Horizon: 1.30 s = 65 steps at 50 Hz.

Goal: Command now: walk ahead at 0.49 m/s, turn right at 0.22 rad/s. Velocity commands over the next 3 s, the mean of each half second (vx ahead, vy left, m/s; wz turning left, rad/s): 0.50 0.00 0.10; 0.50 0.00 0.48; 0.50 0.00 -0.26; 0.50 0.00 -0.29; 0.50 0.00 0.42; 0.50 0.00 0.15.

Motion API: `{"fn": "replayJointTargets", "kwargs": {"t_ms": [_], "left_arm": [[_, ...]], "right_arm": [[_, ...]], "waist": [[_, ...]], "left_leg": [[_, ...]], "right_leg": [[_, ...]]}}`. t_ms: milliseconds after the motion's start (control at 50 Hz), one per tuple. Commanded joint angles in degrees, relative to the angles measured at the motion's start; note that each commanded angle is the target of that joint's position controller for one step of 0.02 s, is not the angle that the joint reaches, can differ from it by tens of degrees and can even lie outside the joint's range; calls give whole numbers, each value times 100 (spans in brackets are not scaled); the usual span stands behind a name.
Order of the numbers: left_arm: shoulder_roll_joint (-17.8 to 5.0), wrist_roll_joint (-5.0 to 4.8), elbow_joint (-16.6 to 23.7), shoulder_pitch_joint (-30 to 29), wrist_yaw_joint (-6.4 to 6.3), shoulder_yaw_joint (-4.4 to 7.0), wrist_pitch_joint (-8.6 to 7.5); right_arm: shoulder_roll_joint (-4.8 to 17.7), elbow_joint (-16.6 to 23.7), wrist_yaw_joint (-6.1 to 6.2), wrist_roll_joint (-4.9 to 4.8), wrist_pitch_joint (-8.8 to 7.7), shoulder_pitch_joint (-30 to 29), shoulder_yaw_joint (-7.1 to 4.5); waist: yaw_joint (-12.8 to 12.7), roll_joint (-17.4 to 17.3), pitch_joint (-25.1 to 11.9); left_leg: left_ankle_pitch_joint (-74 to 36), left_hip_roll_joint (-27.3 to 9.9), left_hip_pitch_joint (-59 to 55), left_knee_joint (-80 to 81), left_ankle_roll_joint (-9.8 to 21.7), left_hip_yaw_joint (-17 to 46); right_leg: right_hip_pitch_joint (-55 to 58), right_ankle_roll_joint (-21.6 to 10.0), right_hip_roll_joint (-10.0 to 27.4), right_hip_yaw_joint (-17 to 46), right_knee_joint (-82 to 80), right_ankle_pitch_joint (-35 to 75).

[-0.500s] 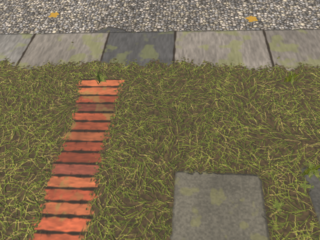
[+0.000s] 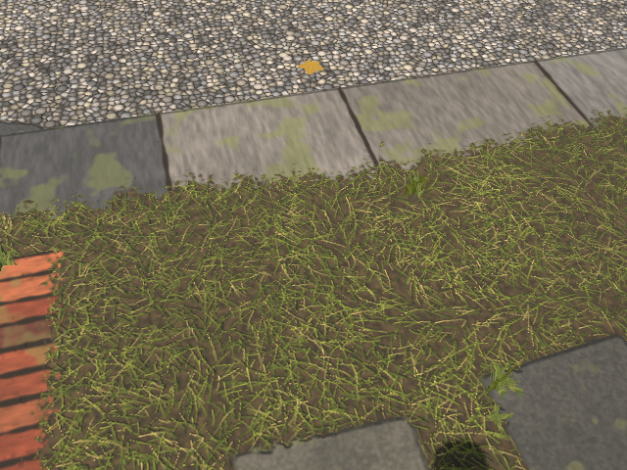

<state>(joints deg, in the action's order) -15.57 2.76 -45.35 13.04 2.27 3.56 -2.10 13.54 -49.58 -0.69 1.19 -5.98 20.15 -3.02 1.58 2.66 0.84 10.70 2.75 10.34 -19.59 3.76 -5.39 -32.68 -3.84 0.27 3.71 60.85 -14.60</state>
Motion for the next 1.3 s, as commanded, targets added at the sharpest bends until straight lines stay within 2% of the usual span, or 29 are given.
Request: {"fn": "replayJointTargets", "kwargs": {"t_ms": [20,100,180,220,240,260,280,300,320,340,400,460,560,660,720,760,780,800,820,840,860,880,920,940,1000,1100,1220,1260,1300], "left_arm": [[-7,11,355,-95,76,-82,-24],[112,-70,590,-1049,123,-218,-77],[-30,-84,727,-1485,43,-204,-115],[-86,-55,605,-1087,-19,-161,-177],[-196,-6,343,-355,-74,-94,-246],[-539,106,73,645,-157,27,-323],[-1128,221,36,1374,-248,169,-339],[-1157,6,-31,1394,-254,212,-241],[-736,-72,-8,933,-232,104,-217],[-401,-113,14,524,-202,22,-259],[-59,-141,-89,216,-227,-61,-382],[-138,-199,-273,463,-250,-20,-507],[-105,-165,-515,769,-276,-35,-501],[-409,-152,-743,1170,-352,28,-440],[-599,-128,-828,1201,-407,68,-333],[-801,-113,-827,1155,-418,125,-212],[-815,-119,-761,1110,-398,123,-174],[-326,-179,-487,1284,-344,9,-189],[-310,-210,-102,1019,-246,27,-257],[-545,-173,45,238,-219,56,-320],[-453,-232,83,141,-205,9,-398],[-408,-205,-20,267,-225,8,-410],[-288,-19,-152,595,-209,-17,-193],[-240,13,-169,642,-182,-21,-94],[-136,-28,-158,406,-100,-42,30],[-194,-142,57,-562,-49,-45,39],[-97,-152,276,-1311,27,-131,-22],[-82,-141,308,-1295,31,-143,-43],[-165,-137,193,-861,-19,-104,-41]], "right_arm": [[441,183,-35,-31,-124,31,-47],[587,-13,-43,-66,-71,411,-60],[724,-255,-2,-46,20,841,-66],[801,-345,35,-40,88,857,-70],[795,-382,42,-70,114,841,-59],[680,-285,44,-110,103,757,-15],[66,33,21,-253,82,893,139],[438,-51,77,-201,134,1058,6],[620,-53,89,-127,186,691,-71],[448,-28,47,-110,183,438,-45],[236,-128,-69,50,380,419,-73],[127,29,-156,63,491,46,-97],[37,423,-242,62,501,-1014,-32],[106,785,-331,95,492,-1879,34],[233,811,-287,113,494,-1736,-20],[438,570,-229,114,452,-822,-139],[683,276,-159,167,402,84,-266],[1343,218,-58,207,394,566,-457],[1705,347,-48,21,447,402,-526],[1548,302,-3,-34,509,319,-494],[1262,284,45,-69,497,20,-424],[1001,303,51,-67,464,-254,-354],[686,345,57,-108,354,-552,-239],[647,319,41,-119,273,-485,-213],[698,95,18,-113,147,-87,-191],[677,-83,20,-77,100,365,-122],[576,-352,162,23,57,671,-9],[612,-416,222,37,57,606,18],[772,-463,296,52,61,508,7]], "waist": [[-216,-640,169],[29,-674,246],[157,-689,323],[-72,-698,182],[-413,-507,-179],[-808,-248,-841],[-943,798,-1693],[-868,903,-1817],[-656,314,-988],[-505,188,-425],[-120,250,35],[-14,138,112],[-120,137,400],[-326,92,566],[-186,197,342],[213,242,-253],[622,-48,-769],[619,-986,-1411],[419,-1599,-1835],[549,-739,-1118],[332,-471,-482],[31,-105,-149],[-313,-176,-148],[-350,-221,-197],[-296,-398,-28],[60,-550,247],[245,-513,587],[143,-542,542],[-95,-733,225]], "left_leg": [[-933,-1496,-71,1246,808,1186],[-1450,-1300,-33,1184,661,704],[-2029,-1576,-664,803,638,856],[-2958,-1564,-830,124,576,899],[-3344,-1337,-656,-780,472,711],[-2481,-1072,170,-2011,339,548],[351,-394,1976,-3956,77,83],[1927,-90,2669,-4881,118,467],[1492,-443,2883,-5093,177,787],[1054,-619,2810,-4900,162,806],[562,-796,2326,-4570,18,755],[72,-825,2689,-4546,-53,695],[-997,-819,2989,-3319,-104,458],[-917,-662,2598,-2005,176,-65],[-115,-252,2053,-1729,498,-389],[393,199,945,-1474,782,-471],[329,218,-376,-1064,991,-164],[974,-1326,-2038,-880,1494,1987],[859,-2321,-2860,237,2215,5008],[587,-2143,-2543,449,1967,4263],[-29,-2025,-1738,466,1766,3480],[-767,-1705,-1019,517,1479,2934],[-1598,-1276,-301,628,1230,2144],[-1963,-1177,-210,660,1224,1984],[-2346,-1038,-208,937,996,1475],[-2508,-1014,-868,1144,487,1002],[-3149,-1297,-1658,1203,385,451],[-4171,-1370,-1851,901,316,229],[-6105,-1430,-2051,91,213,50]], "right_leg": [[-472,99,322,-105,-661,621],[91,162,297,-613,-2005,1215],[350,24,162,-759,-2632,785],[1033,-93,-84,-808,-3066,433],[2039,-208,-208,-814,-3497,573],[3515,-427,393,-161,-3538,386],[5211,-842,2231,2065,-3853,-318],[4955,-1164,2667,3242,-4410,-316],[4301,-992,2324,2428,-4482,-447],[3564,-832,2043,1694,-4720,-100],[2587,-437,1496,415,-5120,848],[2645,-465,1443,-206,-5234,1731],[2684,-442,1263,-1060,-5268,2137],[3291,-387,1496,-1477,-5101,2685],[3821,-286,1561,-1758,-4201,4766],[3802,-236,1535,-1872,-2567,5571],[3087,-80,1404,-1943,-1142,4660],[1244,169,971,-1934,823,1533],[-527,424,-239,-910,2288,-1733],[-1248,356,160,-235,2266,-1161],[-1164,319,413,-257,1817,-547],[-744,317,596,-244,1235,-301],[17,409,733,-229,705,-221],[135,448,704,-297,607,-206],[-96,476,750,-476,6,399],[-761,321,679,-510,-1026,1414],[-818,28,221,-666,-2204,1570],[-425,-132,17,-902,-2559,1250],[254,-356,-349,-1195,-2638,678]]}}
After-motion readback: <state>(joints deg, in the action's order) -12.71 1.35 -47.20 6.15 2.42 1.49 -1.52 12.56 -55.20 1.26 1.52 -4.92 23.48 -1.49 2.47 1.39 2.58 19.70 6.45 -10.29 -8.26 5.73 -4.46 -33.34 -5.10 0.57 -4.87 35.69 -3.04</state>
